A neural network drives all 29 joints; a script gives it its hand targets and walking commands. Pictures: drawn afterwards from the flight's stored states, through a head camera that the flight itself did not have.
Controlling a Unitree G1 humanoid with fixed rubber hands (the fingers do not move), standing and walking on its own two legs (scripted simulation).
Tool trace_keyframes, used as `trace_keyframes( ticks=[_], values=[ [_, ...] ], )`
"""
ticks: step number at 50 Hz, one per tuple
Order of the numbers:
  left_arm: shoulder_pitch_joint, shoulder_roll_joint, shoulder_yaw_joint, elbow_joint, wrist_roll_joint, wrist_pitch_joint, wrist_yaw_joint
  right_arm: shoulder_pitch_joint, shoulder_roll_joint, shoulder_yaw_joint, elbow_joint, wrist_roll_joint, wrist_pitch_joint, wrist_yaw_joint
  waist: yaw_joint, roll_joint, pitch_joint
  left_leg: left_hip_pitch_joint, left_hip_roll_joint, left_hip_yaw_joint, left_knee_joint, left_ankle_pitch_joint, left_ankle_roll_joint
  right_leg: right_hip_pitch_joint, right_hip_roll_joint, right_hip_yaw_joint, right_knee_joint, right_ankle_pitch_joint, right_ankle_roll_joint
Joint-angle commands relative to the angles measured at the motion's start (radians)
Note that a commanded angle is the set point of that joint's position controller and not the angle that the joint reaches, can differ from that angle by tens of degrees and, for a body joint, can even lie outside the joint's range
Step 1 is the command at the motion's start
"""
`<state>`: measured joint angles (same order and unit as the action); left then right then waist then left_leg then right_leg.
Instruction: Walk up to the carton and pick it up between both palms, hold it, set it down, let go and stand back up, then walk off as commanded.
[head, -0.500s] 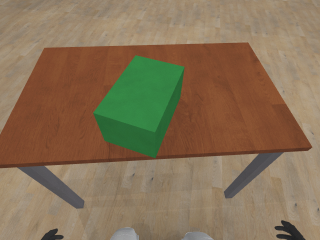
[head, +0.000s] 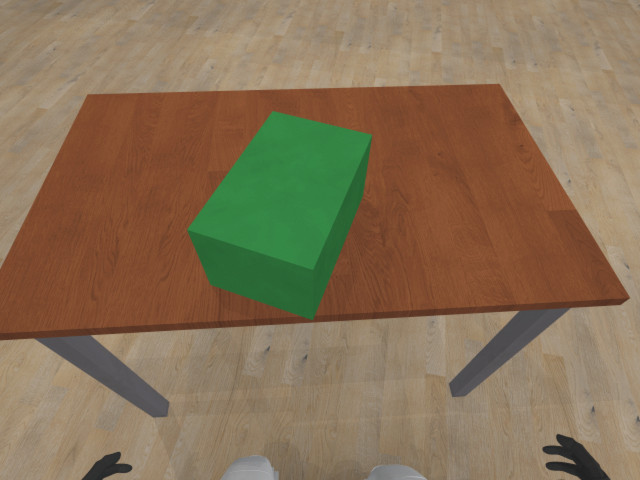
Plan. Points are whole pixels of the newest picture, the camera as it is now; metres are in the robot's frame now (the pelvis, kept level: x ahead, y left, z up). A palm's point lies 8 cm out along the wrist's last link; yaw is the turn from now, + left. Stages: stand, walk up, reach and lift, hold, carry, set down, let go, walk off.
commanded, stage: walk up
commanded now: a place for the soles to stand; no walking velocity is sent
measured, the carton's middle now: (291, 209) +0.48 +0.07 +0.01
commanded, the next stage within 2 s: reach and lift in 0.18 s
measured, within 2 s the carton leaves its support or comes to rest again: neither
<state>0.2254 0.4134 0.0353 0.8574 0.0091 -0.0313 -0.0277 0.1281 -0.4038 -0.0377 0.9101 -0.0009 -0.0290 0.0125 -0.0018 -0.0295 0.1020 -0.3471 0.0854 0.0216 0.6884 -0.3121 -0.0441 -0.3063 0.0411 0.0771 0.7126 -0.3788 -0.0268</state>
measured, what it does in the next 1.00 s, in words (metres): stands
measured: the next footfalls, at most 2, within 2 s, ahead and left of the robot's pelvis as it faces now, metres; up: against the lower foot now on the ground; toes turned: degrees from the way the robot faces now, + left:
none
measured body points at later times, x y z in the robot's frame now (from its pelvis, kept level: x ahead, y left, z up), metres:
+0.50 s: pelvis -0.01 +0.00 -0.01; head +0.03 +0.02 +0.44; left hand +0.18 +0.29 -0.10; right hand +0.16 -0.27 -0.10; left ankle +0.03 +0.16 -0.72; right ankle +0.00 -0.12 -0.72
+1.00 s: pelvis -0.02 +0.04 +0.02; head +0.03 +0.08 +0.46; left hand +0.16 +0.33 -0.07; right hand +0.12 -0.19 -0.04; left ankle +0.03 +0.16 -0.72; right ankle +0.00 -0.12 -0.72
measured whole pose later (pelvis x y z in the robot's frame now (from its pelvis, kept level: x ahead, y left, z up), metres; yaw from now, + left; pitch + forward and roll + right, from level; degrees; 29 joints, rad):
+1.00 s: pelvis -0.02 +0.04 +0.02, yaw +1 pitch -2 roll -2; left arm 0.15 0.39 0.08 0.38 -0.05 0.28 -0.05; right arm 0.33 -0.10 -0.07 0.46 -0.04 -0.19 -0.11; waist 0.00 -0.05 0.14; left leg -0.33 0.06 0.03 0.57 -0.22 0.00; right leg -0.23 0.00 0.08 0.48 -0.23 0.02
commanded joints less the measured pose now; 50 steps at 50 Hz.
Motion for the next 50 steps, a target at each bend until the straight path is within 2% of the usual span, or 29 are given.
trace_keyframes(
  ticks=[1, 4, 6, 7, 9, 10, 11, 12, 13, 14, 16, 17, 19, 21, 22, 23, 24, 25, 26, 28, 32, 33, 34, 39, 42, 45, 47, 48, 50],
  values=[
    [-0.052, 0.200, 0.044, -0.018, 0.000, -0.028, 0.032, -0.039, -0.195, -0.043, -0.041, -0.005, -0.016, -0.016, -0.016, 0.042, -0.246, 0.196, 0.064, -0.066, -0.114, 0.106, 0.111, -0.015, -0.122, 0.129, -0.188, 0.207, -0.051],
    [-0.068, 0.201, 0.038, -0.021, 0.006, -0.034, 0.034, -0.046, -0.203, -0.045, -0.062, -0.009, -0.010, -0.010, -0.017, 0.035, -0.220, 0.191, 0.030, -0.036, -0.082, 0.098, 0.099, -0.042, -0.135, 0.165, -0.217, 0.210, -0.062],
    [-0.058, 0.202, 0.044, -0.012, 0.004, -0.033, 0.033, -0.041, -0.196, -0.045, -0.045, -0.014, -0.011, -0.009, -0.020, 0.066, -0.221, 0.198, 0.037, -0.025, -0.106, 0.080, 0.098, -0.033, -0.139, 0.154, -0.205, 0.201, -0.061],
    [-0.071, 0.206, 0.043, -0.019, -0.002, -0.031, 0.031, -0.046, -0.199, -0.046, -0.050, -0.012, -0.010, -0.010, -0.025, 0.049, -0.208, 0.209, 0.035, -0.036, -0.108, 0.075, 0.101, -0.060, -0.131, 0.165, -0.200, 0.209, -0.057],
    [-0.062, 0.188, 0.041, -0.011, 0.003, -0.031, 0.032, -0.028, -0.202, -0.047, -0.042, -0.015, -0.013, -0.011, -0.016, 0.081, -0.211, 0.198, 0.053, -0.059, -0.131, 0.102, 0.111, -0.043, -0.112, 0.127, -0.181, 0.190, -0.050],
    [-0.413, 0.142, 0.027, -0.199, 0.029, 0.206, 0.053, -0.326, 0.018, -0.118, 0.088, -0.181, -0.210, 0.016, -0.027, -0.027, 0.038, 0.028, -0.060, 0.082, 0.000, -0.095, 0.011, -0.336, -0.067, -0.083, -0.129, -0.071, 0.005],
    [-0.383, 0.118, 0.020, -0.312, 0.022, 0.292, 0.058, -0.258, -0.061, -0.154, 0.091, -0.163, -0.245, 0.029, -0.048, -0.038, 0.038, 0.115, -0.062, 0.065, 0.058, -0.110, 0.026, -0.399, -0.087, -0.071, -0.125, -0.167, -0.036],
    [-0.374, 0.092, 0.036, -0.385, 0.041, 0.345, 0.059, -0.215, -0.101, -0.152, 0.082, -0.144, -0.258, 0.035, -0.074, -0.023, -0.004, 0.182, -0.075, 0.054, 0.105, -0.069, 0.023, -0.444, -0.110, -0.077, -0.124, -0.157, -0.057],
    [-0.357, 0.095, 0.035, -0.443, 0.037, 0.381, 0.056, -0.211, -0.100, -0.161, 0.056, -0.126, -0.256, 0.033, -0.072, -0.029, -0.038, 0.225, -0.063, 0.038, 0.129, -0.037, 0.015, -0.462, -0.121, -0.083, -0.130, -0.141, -0.062],
    [-0.356, 0.103, 0.041, -0.486, 0.033, 0.404, 0.048, -0.191, -0.083, -0.161, 0.036, -0.116, -0.257, 0.013, -0.064, -0.073, -0.079, 0.265, -0.064, 0.049, 0.147, -0.018, 0.021, -0.458, -0.128, -0.080, -0.139, -0.095, -0.044],
    [-0.317, 0.113, 0.057, -0.507, 0.066, 0.439, 0.045, -0.167, -0.092, -0.180, 0.008, -0.129, -0.247, 0.007, -0.069, -0.009, -0.115, 0.257, -0.046, 0.057, 0.076, 0.013, 0.036, -0.308, -0.087, -0.126, -0.117, 0.109, 0.012],
    [-0.287, 0.099, 0.068, -0.504, 0.068, 0.440, 0.042, -0.162, -0.108, -0.187, -0.010, -0.130, -0.252, 0.003, -0.059, -0.023, -0.158, 0.258, -0.050, 0.068, 0.036, 0.057, 0.043, -0.219, -0.063, -0.146, -0.123, 0.213, 0.024],
    [-0.227, 0.105, 0.094, -0.493, 0.088, 0.437, 0.029, -0.122, -0.087, -0.176, -0.039, -0.108, -0.259, -0.018, -0.043, -0.029, -0.165, 0.258, -0.065, 0.074, 0.016, 0.092, 0.037, -0.127, -0.061, -0.125, -0.133, 0.333, 0.043],
    [-0.197, 0.121, 0.128, -0.495, 0.102, 0.427, 0.018, -0.084, -0.069, -0.150, -0.078, -0.088, -0.250, -0.034, -0.034, -0.060, -0.194, 0.250, -0.082, 0.076, -0.003, 0.132, 0.047, -0.029, -0.066, -0.094, -0.170, 0.405, 0.062],
    [-0.216, 0.126, 0.131, -0.504, 0.105, 0.419, 0.016, -0.094, -0.058, -0.141, -0.074, -0.080, -0.250, -0.041, -0.026, -0.049, -0.185, 0.250, -0.087, 0.075, -0.014, 0.130, 0.048, -0.017, -0.066, -0.085, -0.173, 0.405, 0.067],
    [-0.187, 0.117, 0.119, -0.503, 0.092, 0.420, 0.011, -0.078, -0.046, -0.133, -0.089, -0.066, -0.251, -0.050, -0.033, -0.066, -0.196, 0.272, -0.088, 0.060, -0.029, 0.141, 0.044, 0.008, -0.067, -0.085, -0.178, 0.450, 0.070],
    [-0.153, 0.111, 0.123, -0.512, 0.080, 0.412, 0.006, -0.065, -0.047, -0.135, -0.096, -0.066, -0.254, -0.057, -0.018, -0.070, -0.212, 0.285, -0.090, 0.071, -0.047, 0.177, 0.035, 0.030, -0.060, -0.099, -0.187, 0.498, 0.075],
    [-0.159, 0.126, 0.134, -0.491, 0.087, 0.403, -0.001, -0.057, -0.021, -0.092, -0.111, -0.043, -0.256, -0.064, 0.014, -0.058, -0.219, 0.251, -0.100, 0.076, -0.050, 0.187, 0.038, 0.061, -0.073, -0.086, -0.182, 0.559, 0.080],
    [-0.173, 0.121, 0.117, -0.506, 0.080, 0.391, -0.002, -0.042, -0.015, -0.091, -0.114, -0.038, -0.261, -0.067, -0.006, -0.065, -0.201, 0.279, -0.097, 0.079, -0.072, 0.172, 0.038, 0.068, -0.066, -0.086, -0.191, 0.538, 0.083],
    [-0.160, 0.131, 0.126, -0.539, 0.079, 0.367, -0.007, -0.028, -0.003, -0.089, -0.156, -0.038, -0.276, -0.081, -0.011, -0.068, -0.240, 0.284, -0.105, 0.086, -0.079, 0.199, 0.036, 0.107, -0.060, -0.083, -0.192, 0.585, 0.089],
    [-0.138, 0.141, 0.120, -0.557, 0.041, 0.334, -0.016, 0.022, 0.057, -0.065, -0.256, -0.015, -0.271, -0.092, 0.004, -0.042, -0.234, 0.334, -0.112, 0.096, -0.155, 0.167, 0.038, 0.091, -0.052, -0.092, -0.246, 0.474, 0.087],
    [-0.155, 0.131, 0.127, -0.598, 0.034, 0.325, -0.010, 0.030, 0.069, -0.064, -0.293, -0.011, -0.278, -0.089, 0.003, -0.006, -0.269, 0.354, -0.116, 0.096, -0.167, 0.200, 0.037, 0.125, -0.050, -0.085, -0.268, 0.467, 0.074],
    [-0.117, 0.138, 0.138, -0.572, 0.034, 0.317, -0.007, 0.057, 0.068, -0.045, -0.297, 0.001, -0.274, -0.086, 0.014, 0.021, -0.271, 0.375, -0.112, 0.102, -0.176, 0.229, 0.033, 0.110, -0.044, -0.098, -0.278, 0.461, 0.066],
    [-0.104, 0.136, 0.101, -0.581, -0.010, 0.290, -0.018, 0.103, 0.127, -0.057, -0.429, 0.001, -0.246, -0.105, 0.025, 0.019, -0.232, 0.409, -0.116, 0.119, -0.236, 0.126, 0.034, 0.079, -0.037, -0.086, -0.355, 0.234, 0.037],
    [-0.095, 0.140, 0.104, -0.624, -0.033, 0.276, -0.024, 0.151, 0.162, -0.055, -0.476, 0.004, -0.227, -0.119, 0.026, 0.035, -0.195, 0.441, -0.121, 0.122, -0.254, 0.117, 0.026, 0.029, -0.058, -0.073, -0.398, 0.143, 0.017],
    [-0.089, 0.164, 0.113, -0.682, -0.045, 0.269, -0.027, 0.180, 0.184, -0.031, -0.564, 0.015, -0.204, -0.134, 0.037, 0.060, -0.176, 0.516, -0.132, 0.129, -0.247, 0.135, 0.014, -0.048, -0.095, -0.054, -0.454, 0.029, -0.025],
    [-0.088, 0.162, 0.097, -0.716, -0.076, 0.264, -0.030, 0.195, 0.182, -0.051, -0.626, 0.016, -0.195, -0.140, 0.029, 0.030, -0.191, 0.599, -0.134, 0.112, -0.217, 0.113, 0.007, -0.155, -0.109, -0.056, -0.470, -0.033, -0.049],
    [-0.079, 0.175, 0.098, -0.722, -0.089, 0.256, -0.033, 0.218, 0.204, -0.041, -0.655, 0.023, -0.189, -0.145, 0.038, 0.021, -0.213, 0.633, -0.132, 0.109, -0.204, 0.142, 0.004, -0.174, -0.121, -0.051, -0.485, -0.025, -0.053],
    [-0.070, 0.177, 0.096, -0.755, -0.106, 0.259, -0.038, 0.228, 0.233, -0.031, -0.692, 0.020, -0.170, -0.155, 0.040, 0.055, -0.200, 0.560, -0.112, 0.113, -0.249, 0.099, 0.008, -0.090, -0.094, -0.064, -0.471, -0.010, -0.046]
  ],
)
